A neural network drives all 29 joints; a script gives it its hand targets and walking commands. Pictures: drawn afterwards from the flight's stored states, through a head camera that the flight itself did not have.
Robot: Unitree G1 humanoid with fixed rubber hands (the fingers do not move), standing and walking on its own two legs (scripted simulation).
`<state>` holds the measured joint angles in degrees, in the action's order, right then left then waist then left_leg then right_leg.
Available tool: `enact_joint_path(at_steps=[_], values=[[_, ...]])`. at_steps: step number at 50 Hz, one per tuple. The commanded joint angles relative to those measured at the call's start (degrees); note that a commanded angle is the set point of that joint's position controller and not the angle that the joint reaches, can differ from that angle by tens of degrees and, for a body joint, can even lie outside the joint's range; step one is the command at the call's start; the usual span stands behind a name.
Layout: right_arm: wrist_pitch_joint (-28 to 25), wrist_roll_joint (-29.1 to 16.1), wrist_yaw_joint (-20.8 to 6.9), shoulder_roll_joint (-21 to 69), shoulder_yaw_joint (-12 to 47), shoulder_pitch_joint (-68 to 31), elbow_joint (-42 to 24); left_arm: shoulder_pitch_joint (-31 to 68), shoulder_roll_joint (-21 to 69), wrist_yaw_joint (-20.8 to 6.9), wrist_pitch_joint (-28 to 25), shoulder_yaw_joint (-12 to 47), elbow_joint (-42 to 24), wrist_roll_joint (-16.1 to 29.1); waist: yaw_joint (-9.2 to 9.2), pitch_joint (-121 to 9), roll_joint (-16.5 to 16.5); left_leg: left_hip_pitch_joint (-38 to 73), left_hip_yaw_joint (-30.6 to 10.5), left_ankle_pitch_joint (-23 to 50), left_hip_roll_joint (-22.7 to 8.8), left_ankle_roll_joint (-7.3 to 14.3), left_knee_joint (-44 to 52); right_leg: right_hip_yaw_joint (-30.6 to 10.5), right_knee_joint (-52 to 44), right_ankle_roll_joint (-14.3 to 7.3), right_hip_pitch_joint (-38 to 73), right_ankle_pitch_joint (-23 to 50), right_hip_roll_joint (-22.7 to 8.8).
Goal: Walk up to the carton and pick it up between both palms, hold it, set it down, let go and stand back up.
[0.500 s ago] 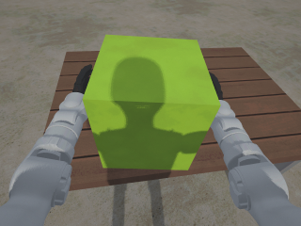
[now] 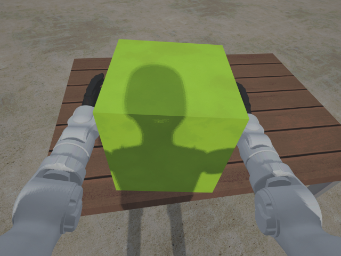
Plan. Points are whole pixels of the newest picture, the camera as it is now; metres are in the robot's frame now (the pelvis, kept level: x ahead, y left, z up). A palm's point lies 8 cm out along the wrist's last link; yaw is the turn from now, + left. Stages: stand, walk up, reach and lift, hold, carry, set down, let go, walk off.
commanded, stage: reach and lift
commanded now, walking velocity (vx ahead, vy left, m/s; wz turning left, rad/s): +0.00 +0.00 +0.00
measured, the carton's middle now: (167, 119) +0.46 -0.02 +0.08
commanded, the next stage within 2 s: none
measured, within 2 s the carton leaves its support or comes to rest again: leaves its support in 0.50 s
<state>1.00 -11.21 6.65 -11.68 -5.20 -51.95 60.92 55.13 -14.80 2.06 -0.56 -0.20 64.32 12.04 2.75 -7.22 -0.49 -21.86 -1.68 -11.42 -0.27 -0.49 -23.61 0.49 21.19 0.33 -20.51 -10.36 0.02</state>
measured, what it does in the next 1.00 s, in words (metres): stands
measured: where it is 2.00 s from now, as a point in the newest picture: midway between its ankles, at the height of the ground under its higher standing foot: outside the picture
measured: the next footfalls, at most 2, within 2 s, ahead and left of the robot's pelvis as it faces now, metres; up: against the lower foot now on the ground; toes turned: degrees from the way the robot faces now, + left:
none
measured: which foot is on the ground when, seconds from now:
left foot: down 0.00-1.00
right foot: down 0.00-1.00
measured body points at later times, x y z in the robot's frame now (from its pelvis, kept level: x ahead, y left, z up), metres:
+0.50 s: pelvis -0.01 +0.00 +0.00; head -0.04 +0.02 +0.45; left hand +0.42 +0.16 +0.14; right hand +0.39 -0.20 +0.13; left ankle -0.01 +0.12 -0.74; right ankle -0.01 -0.12 -0.74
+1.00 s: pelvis -0.02 +0.00 +0.00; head -0.05 +0.01 +0.45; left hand +0.42 +0.17 +0.17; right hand +0.40 -0.19 +0.16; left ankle -0.01 +0.12 -0.74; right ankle -0.01 -0.12 -0.74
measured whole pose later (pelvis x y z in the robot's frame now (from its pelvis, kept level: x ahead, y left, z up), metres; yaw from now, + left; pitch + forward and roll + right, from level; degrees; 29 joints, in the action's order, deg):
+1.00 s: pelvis -0.02 +0.00 +0.00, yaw +0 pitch +2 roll -1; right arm 8.9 -0.9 3.7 -8.6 -15.5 -49.7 58.0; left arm 54.9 -10.7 2.7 10.9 -10.4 60.4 1.9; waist 1.8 -6.7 -0.5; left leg -14.7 -1.6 -10.6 -0.3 -0.4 -23.2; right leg 0.4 19.9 0.6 -13.0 -9.0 0.0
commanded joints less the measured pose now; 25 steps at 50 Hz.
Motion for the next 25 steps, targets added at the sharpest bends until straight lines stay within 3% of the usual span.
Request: enact_joint_path(at_steps=[1,7,11,14,17,19,25], values=[[-2.7,5.6,-1.2,2.9,-4.9,-27.9,-5.6,27.5,3.6,-2.4,-4.4,-7.4,-3.5,-8.8,0.18,-26.8,1.9,11.8,2.9,22.6,0.5,-2.7,-1.1,2.3,-0.8,-0.7,13.6,23.3,0.8],[-5.4,10.0,-3.0,11.8,-5.5,-27.5,-9.4,29.5,11.4,-4.5,-6.3,-8.5,-7.3,-12.1,0.85,-31.9,2.6,16.1,3.2,27.7,0.9,-3.3,-0.7,3.0,-1.1,0.0,18.1,29.2,1.1],[-6.6,16.1,-8.2,37.6,-0.9,-32.0,-17.7,30.8,33.7,-10.7,-6.4,-7.2,-8.5,-18.0,1.17,-35.9,2.1,18.9,3.3,31.9,1.7,-3.4,0.2,3.1,-0.9,0.7,23.5,34.9,0.6],[-6.6,15.9,-9.4,40.3,2.9,-30.3,-19.9,28.0,36.6,-11.1,-5.2,-5.2,-10.5,-18.4,1.53,-37.5,2.9,19.5,3.6,35.2,2.2,-3.9,-0.2,3.0,0.6,1.8,27.4,42.4,0.8],[-5.7,13.9,-9.7,39.3,5.2,-30.9,-21.5,27.2,37.6,-10.7,-3.5,-3.8,-12.7,-17.2,1.42,-33.5,2.7,20.1,3.2,33.6,2.0,-3.9,0.7,3.0,-0.1,1.8,27.9,39.4,1.3],[-5.0,12.4,-10.2,37.5,5.0,-32.7,-22.8,28.4,38.1,-10.3,-2.1,-2.9,-15.1,-16.5,1.65,-30.6,4.3,21.5,2.6,32.1,1.5,-4.4,1.3,3.3,-1.3,1.1,25.4,32.6,2.1],[-3.1,8.9,-11.4,34.4,5.1,-41.0,-23.9,35.8,40.2,-8.7,1.3,1.7,-19.5,-13.1,0.61,-23.9,3.5,19.6,2.1,22.4,0.8,-4.0,3.5,3.2,-4.3,0.0,20.4,16.2,2.9]])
